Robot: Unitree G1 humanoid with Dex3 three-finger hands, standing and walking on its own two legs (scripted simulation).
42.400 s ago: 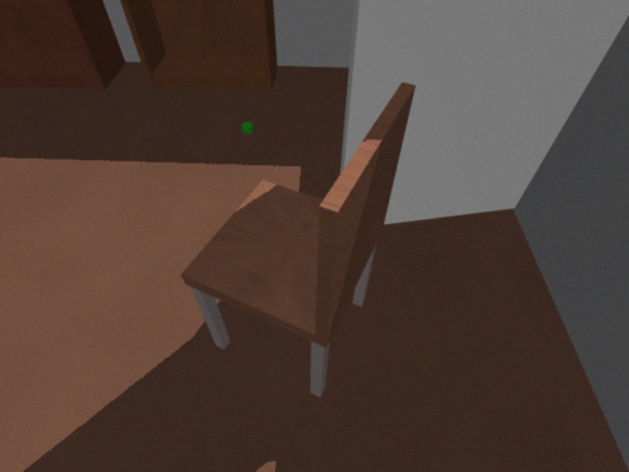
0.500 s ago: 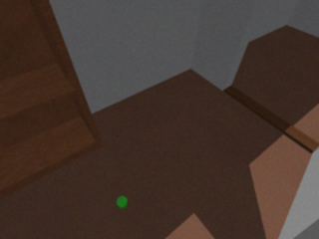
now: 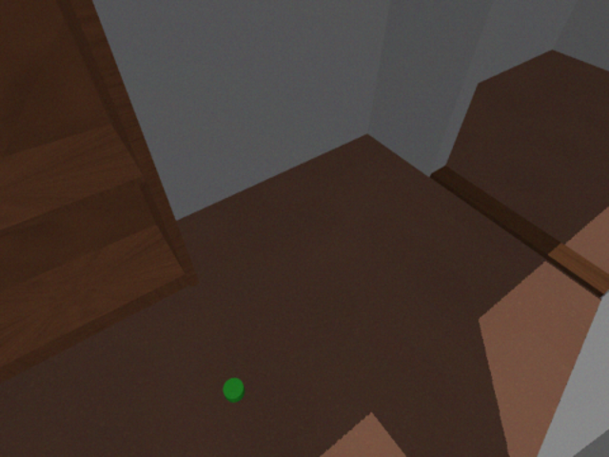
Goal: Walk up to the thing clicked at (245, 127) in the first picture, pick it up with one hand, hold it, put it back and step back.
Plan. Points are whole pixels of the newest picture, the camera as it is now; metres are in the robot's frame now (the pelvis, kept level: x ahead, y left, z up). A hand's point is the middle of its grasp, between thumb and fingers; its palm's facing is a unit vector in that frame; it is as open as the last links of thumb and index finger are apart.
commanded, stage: walk up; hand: left
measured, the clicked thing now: (234, 390) +0.43 +0.23 -0.76
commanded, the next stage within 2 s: none
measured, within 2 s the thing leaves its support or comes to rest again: neither
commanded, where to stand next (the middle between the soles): +0.04 +0.00 m, yaw +0 degrees
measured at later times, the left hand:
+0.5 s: hand out of the picture +0.03 +0.26 -0.17, palm faces +0.00 -0.91 -0.42, open 7.3 cm
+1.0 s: hand out of the picture -0.08 +0.28 -0.17, palm faces +0.10 -0.92 -0.37, open 7.3 cm
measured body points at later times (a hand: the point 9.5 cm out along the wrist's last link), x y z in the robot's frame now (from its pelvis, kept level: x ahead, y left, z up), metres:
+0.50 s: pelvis -0.06 -0.03 -0.03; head +0.00 -0.04 +0.42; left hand +0.03 +0.30 -0.14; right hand +0.06 -0.34 -0.16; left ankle +0.04 +0.11 -0.75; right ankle -0.08 -0.13 -0.75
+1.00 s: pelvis -0.05 +0.00 -0.02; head -0.04 +0.02 +0.43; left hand -0.08 +0.33 -0.15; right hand +0.08 -0.31 -0.12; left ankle -0.04 +0.12 -0.75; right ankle -0.08 -0.13 -0.73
